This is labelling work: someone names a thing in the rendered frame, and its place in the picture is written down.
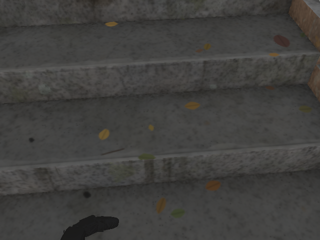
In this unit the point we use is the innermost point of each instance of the robot left hand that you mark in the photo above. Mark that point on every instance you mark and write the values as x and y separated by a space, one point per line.
88 226

